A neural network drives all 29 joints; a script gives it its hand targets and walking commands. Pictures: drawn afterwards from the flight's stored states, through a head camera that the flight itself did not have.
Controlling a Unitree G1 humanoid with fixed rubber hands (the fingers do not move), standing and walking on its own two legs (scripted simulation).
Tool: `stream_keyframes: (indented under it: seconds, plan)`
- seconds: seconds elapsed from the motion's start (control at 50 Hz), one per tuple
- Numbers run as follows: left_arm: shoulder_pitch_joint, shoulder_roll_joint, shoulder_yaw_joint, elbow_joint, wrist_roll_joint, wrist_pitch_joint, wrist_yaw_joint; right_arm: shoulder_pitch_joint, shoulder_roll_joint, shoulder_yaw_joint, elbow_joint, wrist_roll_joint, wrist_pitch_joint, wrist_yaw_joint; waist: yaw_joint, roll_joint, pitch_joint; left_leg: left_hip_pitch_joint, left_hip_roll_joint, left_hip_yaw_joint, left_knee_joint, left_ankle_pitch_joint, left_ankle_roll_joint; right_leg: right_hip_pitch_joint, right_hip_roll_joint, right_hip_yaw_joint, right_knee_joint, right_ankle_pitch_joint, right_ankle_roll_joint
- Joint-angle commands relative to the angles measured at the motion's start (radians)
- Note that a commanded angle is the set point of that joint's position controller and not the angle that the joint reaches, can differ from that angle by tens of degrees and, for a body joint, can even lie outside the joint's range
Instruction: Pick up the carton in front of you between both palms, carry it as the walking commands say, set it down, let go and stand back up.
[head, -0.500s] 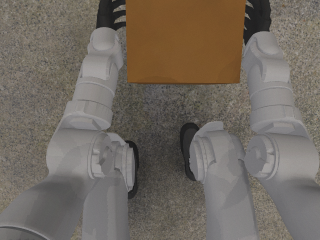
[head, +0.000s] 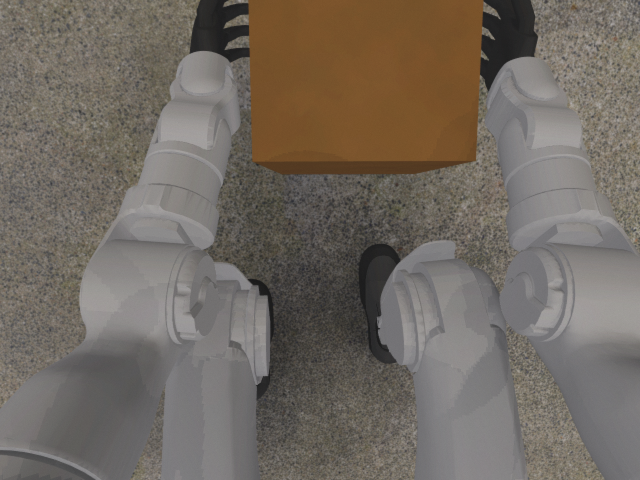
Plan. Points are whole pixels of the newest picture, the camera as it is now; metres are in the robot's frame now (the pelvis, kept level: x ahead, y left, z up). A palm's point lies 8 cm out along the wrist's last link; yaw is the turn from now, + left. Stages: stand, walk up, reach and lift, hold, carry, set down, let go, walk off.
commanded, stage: set down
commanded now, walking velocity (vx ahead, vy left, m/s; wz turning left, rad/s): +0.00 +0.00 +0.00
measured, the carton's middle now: (354, 86) +0.50 -0.08 -0.23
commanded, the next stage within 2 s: let go in 1.92 s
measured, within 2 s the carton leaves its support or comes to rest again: rests again in 0.28 s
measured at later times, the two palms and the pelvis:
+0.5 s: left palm (217, 53) +0.53 +0.07 -0.17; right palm (508, 70) +0.49 -0.24 -0.16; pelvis +0.00 +0.00 +0.00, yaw +0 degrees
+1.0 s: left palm (172, 39) +0.54 +0.11 -0.15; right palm (542, 73) +0.48 -0.27 -0.15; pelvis +0.00 -0.01 +0.00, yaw +0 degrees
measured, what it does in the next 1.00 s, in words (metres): stands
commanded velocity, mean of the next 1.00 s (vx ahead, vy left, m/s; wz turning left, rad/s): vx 0.00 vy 0.00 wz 0.00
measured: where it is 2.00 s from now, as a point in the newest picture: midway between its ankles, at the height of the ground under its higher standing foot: (318, 341)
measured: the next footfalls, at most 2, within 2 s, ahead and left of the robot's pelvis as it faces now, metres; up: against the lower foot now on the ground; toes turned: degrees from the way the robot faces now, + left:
none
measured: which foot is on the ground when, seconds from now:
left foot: down 0.00-1.00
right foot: down 0.00-1.00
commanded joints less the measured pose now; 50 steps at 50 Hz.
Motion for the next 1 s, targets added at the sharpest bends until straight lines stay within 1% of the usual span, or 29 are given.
stream_keyframes:
  seconds: [0.0,0.04,0.08,0.2,0.34,0.42,0.46,0.5,0.52,0.56,0.58,0.6,0.62,0.66,0.72,0.76,0.8,0.86,0.92,0.98]
  plan:
    - [-0.523,-0.813,-0.285,-0.120,-0.059,-0.052,-0.234,-0.467,0.856,0.262,-0.085,0.066,-0.029,0.235,-0.003,0.117,-0.962,0.386,-0.058,0.025,-0.217,0.225,0.021,0.546,0.089,-0.061,-0.092,0.249,-0.010]
    - [-0.517,-0.803,-0.279,-0.103,-0.056,-0.055,-0.236,-0.464,0.842,0.252,-0.067,0.060,-0.035,0.234,-0.007,0.113,-0.937,0.380,-0.057,0.021,-0.213,0.238,0.020,0.531,0.089,-0.061,-0.087,0.258,-0.010]
    - [-0.498,-0.781,-0.266,-0.083,-0.043,-0.055,-0.235,-0.460,0.823,0.244,-0.052,0.053,-0.037,0.236,-0.003,0.103,-0.901,0.374,-0.055,0.015,-0.213,0.237,0.022,0.511,0.088,-0.059,-0.083,0.249,-0.009]
    - [-0.453,-0.717,-0.222,-0.032,-0.004,-0.052,-0.234,-0.453,0.760,0.219,-0.012,0.035,-0.043,0.235,0.015,0.074,-0.814,0.345,-0.051,0.007,-0.212,0.202,0.029,0.469,0.085,-0.050,-0.085,0.204,-0.009]
    - [-0.402,-0.633,-0.167,0.025,0.039,-0.049,-0.236,-0.437,0.675,0.185,0.033,0.015,-0.051,0.225,0.037,0.061,-0.721,0.307,-0.042,0.005,-0.210,0.157,0.034,0.439,0.081,-0.035,-0.093,0.153,-0.011]
    - [-0.370,-0.554,-0.131,0.060,0.065,-0.052,-0.234,-0.421,0.604,0.158,0.062,0.001,-0.060,0.213,0.049,0.054,-0.683,0.294,-0.032,0.007,-0.205,0.140,0.032,0.435,0.078,-0.029,-0.095,0.132,-0.007]
    - [-0.357,-0.494,-0.117,0.071,0.071,-0.059,-0.225,-0.410,0.548,0.141,0.078,0.001,-0.073,0.199,0.053,0.051,-0.681,0.300,-0.024,0.008,-0.199,0.142,0.026,0.446,0.073,-0.030,-0.092,0.133,0.000]
    - [-0.338,-0.366,-0.098,0.072,0.066,-0.072,-0.201,-0.363,0.417,0.098,0.104,-0.002,-0.093,0.168,0.047,0.055,-0.689,0.321,-0.013,0.010,-0.196,0.143,0.015,0.467,0.064,-0.034,-0.091,0.136,0.006]
    - [-0.321,-0.257,-0.081,0.071,0.061,-0.081,-0.177,-0.326,0.308,0.071,0.119,0.002,-0.108,0.142,0.045,0.055,-0.705,0.340,-0.004,0.012,-0.195,0.144,0.008,0.486,0.057,-0.038,-0.091,0.140,0.010]
    - [-0.248,0.084,-0.049,0.067,0.040,-0.105,-0.100,-0.206,-0.030,0.017,0.145,0.023,-0.149,0.054,0.043,0.053,-0.733,0.380,0.017,0.014,-0.198,0.132,-0.004,0.531,0.035,-0.045,-0.097,0.135,0.020]
    - [-0.238,0.205,-0.053,0.055,0.007,-0.118,-0.064,-0.168,-0.148,0.018,0.148,0.054,-0.172,0.011,0.039,0.054,-0.743,0.393,0.026,0.008,-0.203,0.124,-0.009,0.549,0.025,-0.038,-0.100,0.135,0.024]
    - [-0.259,0.236,-0.071,0.051,-0.035,-0.126,-0.046,-0.170,-0.188,0.029,0.150,0.088,-0.189,-0.018,0.030,0.057,-0.762,0.393,0.031,0.000,-0.200,0.127,-0.012,0.561,0.018,-0.026,-0.098,0.148,0.023]
    - [-0.278,0.242,-0.096,0.045,-0.074,-0.132,-0.039,-0.184,-0.213,0.043,0.150,0.115,-0.204,-0.034,0.016,0.061,-0.782,0.394,0.035,-0.005,-0.196,0.139,-0.015,0.568,0.013,-0.021,-0.093,0.171,0.020]
    - [-0.308,0.234,-0.154,0.018,-0.144,-0.145,-0.042,-0.205,-0.240,0.075,0.141,0.159,-0.228,-0.044,-0.007,0.076,-0.820,0.402,0.044,-0.014,-0.184,0.185,-0.020,0.568,0.001,-0.016,-0.081,0.229,0.009]
    - [-0.325,0.209,-0.234,-0.029,-0.229,-0.153,-0.061,-0.217,-0.262,0.123,0.104,0.211,-0.245,-0.042,-0.041,0.086,-0.868,0.425,0.054,-0.024,-0.166,0.249,-0.024,0.586,-0.013,-0.016,-0.071,0.301,-0.006]
    - [-0.316,0.209,-0.257,-0.059,-0.263,-0.151,-0.069,-0.210,-0.277,0.135,0.071,0.231,-0.247,-0.040,-0.058,0.082,-0.911,0.443,0.056,-0.022,-0.158,0.266,-0.027,0.623,-0.018,-0.019,-0.070,0.333,-0.010]
    - [-0.292,0.221,-0.257,-0.085,-0.276,-0.145,-0.070,-0.193,-0.293,0.134,0.037,0.239,-0.245,-0.041,-0.067,0.076,-0.969,0.466,0.055,-0.013,-0.153,0.272,-0.031,0.674,-0.019,-0.024,-0.072,0.356,-0.010]
    - [-0.240,0.250,-0.234,-0.126,-0.264,-0.132,-0.057,-0.145,-0.300,0.129,-0.027,0.246,-0.232,-0.045,-0.059,0.068,-1.097,0.522,0.045,0.010,-0.159,0.275,-0.035,0.780,-0.010,-0.037,-0.080,0.386,-0.006]
    - [-0.191,0.267,-0.199,-0.198,-0.235,-0.111,-0.035,-0.086,-0.280,0.133,-0.115,0.258,-0.205,-0.051,-0.034,0.062,-1.256,0.587,0.028,0.046,-0.185,0.264,-0.031,0.909,0.009,-0.056,-0.104,0.395,-0.001]
    - [-0.158,0.268,-0.155,-0.293,-0.200,-0.077,-0.016,-0.045,-0.251,0.135,-0.230,0.250,-0.159,-0.057,-0.013,0.039,-1.367,0.638,0.012,0.079,-0.240,0.227,-0.016,0.993,0.027,-0.076,-0.157,0.363,0.008]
